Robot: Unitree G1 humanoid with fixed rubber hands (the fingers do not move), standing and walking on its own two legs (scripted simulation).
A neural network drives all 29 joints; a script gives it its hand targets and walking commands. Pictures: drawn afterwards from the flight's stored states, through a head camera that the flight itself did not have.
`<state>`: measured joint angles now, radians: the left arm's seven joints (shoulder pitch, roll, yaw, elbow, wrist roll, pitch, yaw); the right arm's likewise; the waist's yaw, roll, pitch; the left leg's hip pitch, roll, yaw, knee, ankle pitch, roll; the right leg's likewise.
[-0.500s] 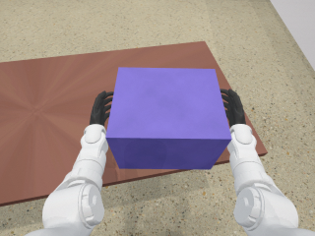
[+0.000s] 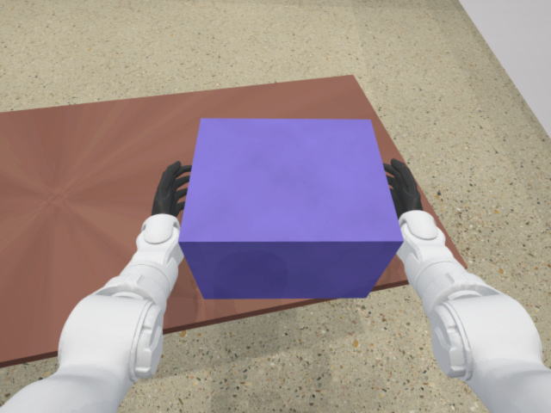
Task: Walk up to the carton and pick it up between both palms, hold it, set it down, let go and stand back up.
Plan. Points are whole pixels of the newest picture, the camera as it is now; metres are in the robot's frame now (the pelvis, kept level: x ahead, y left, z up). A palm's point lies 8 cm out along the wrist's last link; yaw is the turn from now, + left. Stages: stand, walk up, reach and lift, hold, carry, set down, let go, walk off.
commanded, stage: set down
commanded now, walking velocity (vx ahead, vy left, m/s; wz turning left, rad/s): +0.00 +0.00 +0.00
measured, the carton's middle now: (285, 210) +0.42 +0.00 +0.01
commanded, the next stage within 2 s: none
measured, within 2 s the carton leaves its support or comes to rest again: neither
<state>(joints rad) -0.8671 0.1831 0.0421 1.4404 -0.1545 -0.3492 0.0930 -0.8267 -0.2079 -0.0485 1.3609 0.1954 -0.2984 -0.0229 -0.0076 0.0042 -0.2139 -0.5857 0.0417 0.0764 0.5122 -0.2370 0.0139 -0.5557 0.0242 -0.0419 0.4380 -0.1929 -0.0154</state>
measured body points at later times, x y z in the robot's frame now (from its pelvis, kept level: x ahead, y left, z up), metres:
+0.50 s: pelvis -0.04 -0.01 -0.03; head +0.05 +0.00 +0.41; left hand +0.42 +0.24 +0.04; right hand +0.42 -0.26 +0.05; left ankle -0.01 +0.11 -0.73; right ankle -0.01 -0.11 -0.73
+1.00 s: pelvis -0.02 -0.01 +0.00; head +0.03 +0.01 +0.44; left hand +0.44 +0.24 +0.13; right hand +0.43 -0.27 +0.15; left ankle -0.01 +0.11 -0.73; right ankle -0.01 -0.11 -0.73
